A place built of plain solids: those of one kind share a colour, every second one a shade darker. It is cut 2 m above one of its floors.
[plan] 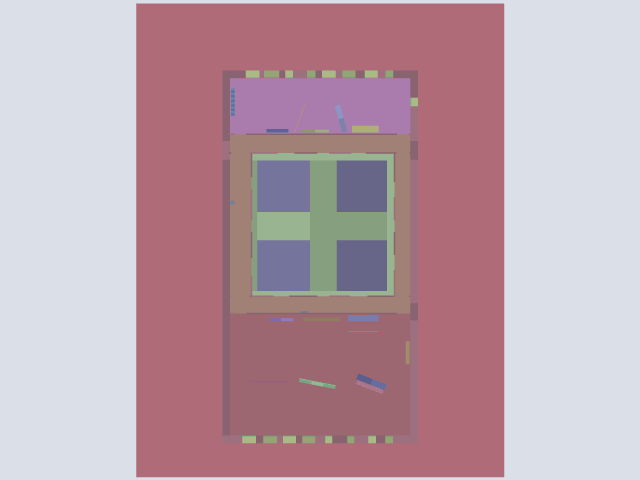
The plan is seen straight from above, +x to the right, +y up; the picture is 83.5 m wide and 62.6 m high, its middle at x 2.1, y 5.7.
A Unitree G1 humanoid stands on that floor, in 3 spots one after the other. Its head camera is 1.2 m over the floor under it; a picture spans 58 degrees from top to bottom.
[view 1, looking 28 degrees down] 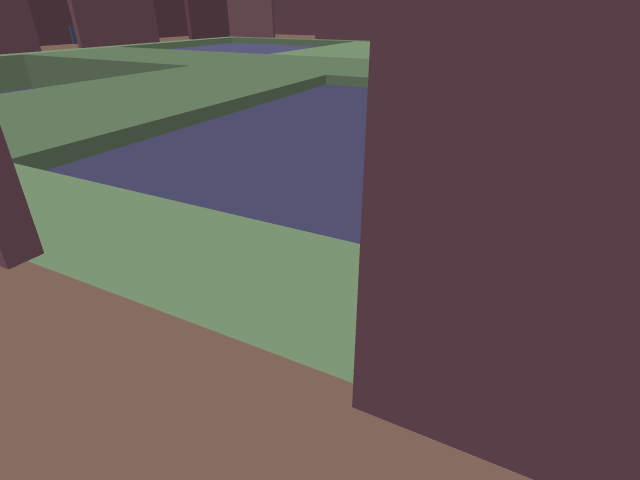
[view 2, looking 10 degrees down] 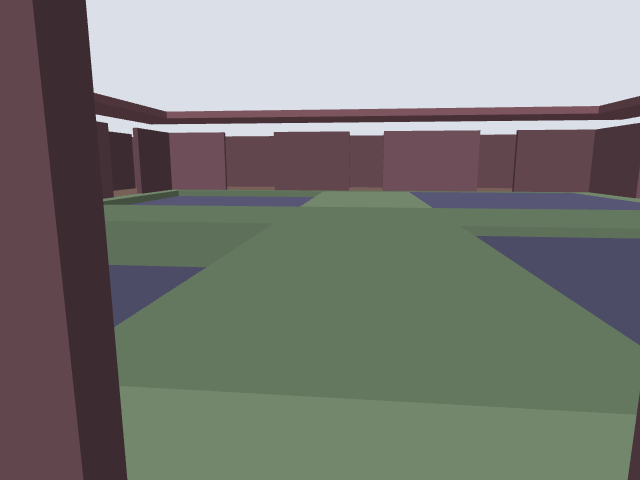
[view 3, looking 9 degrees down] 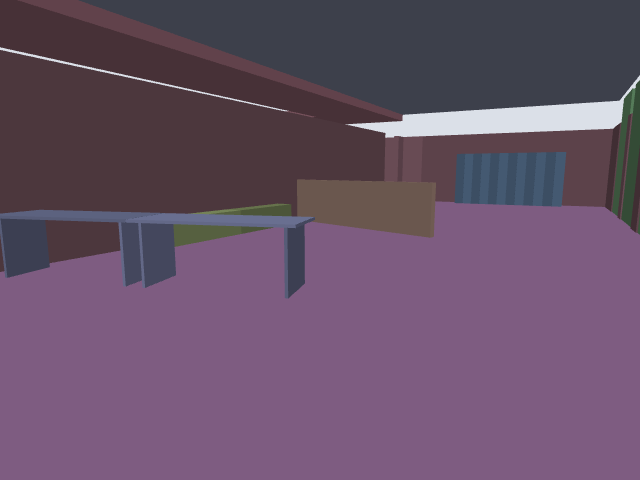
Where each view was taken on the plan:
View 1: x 12.90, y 13.61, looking -153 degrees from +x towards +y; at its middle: floor_gang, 2.56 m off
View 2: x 12.90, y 7.51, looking -174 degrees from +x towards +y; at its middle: floor_gang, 6.92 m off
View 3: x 8.03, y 25.46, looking -151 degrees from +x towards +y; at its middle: floor_breakhall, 7.67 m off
